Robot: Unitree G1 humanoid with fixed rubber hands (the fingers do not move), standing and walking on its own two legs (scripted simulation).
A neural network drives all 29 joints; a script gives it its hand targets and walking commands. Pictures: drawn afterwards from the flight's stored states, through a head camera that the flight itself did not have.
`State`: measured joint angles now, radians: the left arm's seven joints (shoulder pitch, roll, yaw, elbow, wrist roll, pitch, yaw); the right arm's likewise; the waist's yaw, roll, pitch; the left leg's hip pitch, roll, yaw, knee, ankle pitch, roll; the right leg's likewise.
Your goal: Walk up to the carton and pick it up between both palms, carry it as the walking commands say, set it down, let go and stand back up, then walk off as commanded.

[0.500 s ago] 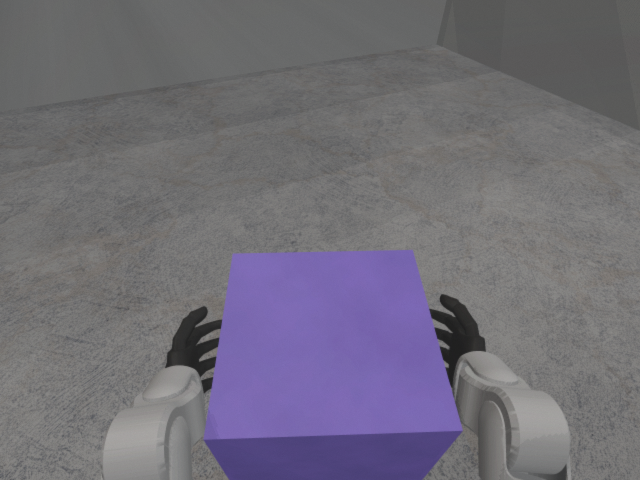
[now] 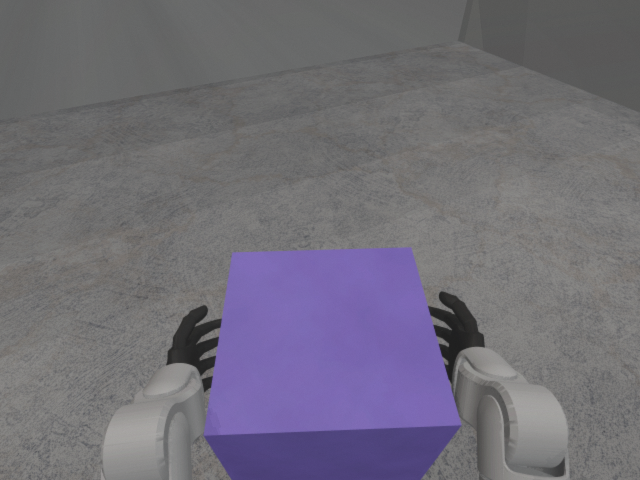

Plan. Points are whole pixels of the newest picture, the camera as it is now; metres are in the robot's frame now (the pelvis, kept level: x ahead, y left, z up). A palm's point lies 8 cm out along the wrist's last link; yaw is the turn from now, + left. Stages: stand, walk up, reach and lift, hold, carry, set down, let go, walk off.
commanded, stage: carry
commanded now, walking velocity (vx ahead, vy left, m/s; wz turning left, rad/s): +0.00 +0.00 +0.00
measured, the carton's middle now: (325, 379) +0.25 +0.00 +0.03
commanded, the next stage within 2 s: hold in 0.44 s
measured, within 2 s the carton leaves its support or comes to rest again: neither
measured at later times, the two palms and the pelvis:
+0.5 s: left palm (203, 368) +0.26 +0.15 +0.03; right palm (445, 355) +0.27 -0.15 +0.04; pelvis +0.00 +0.00 +0.00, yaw -1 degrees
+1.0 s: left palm (192, 318) +0.33 +0.17 +0.05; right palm (418, 312) +0.32 -0.13 +0.06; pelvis +0.05 +0.03 +0.01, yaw -4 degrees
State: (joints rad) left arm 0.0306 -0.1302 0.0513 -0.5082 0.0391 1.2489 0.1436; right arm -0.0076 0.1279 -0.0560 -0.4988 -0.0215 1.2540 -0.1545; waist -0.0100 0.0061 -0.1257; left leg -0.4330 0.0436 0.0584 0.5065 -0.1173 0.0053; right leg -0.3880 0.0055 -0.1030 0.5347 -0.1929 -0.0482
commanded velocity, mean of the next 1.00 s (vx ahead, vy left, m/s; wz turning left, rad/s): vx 0.00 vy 0.00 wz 0.00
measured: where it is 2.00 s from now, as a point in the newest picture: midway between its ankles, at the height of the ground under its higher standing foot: outside the picture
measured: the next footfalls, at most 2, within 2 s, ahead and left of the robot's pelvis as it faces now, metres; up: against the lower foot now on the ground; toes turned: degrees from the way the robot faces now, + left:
none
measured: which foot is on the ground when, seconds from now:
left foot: down 0.00-1.00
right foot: down 0.00-1.00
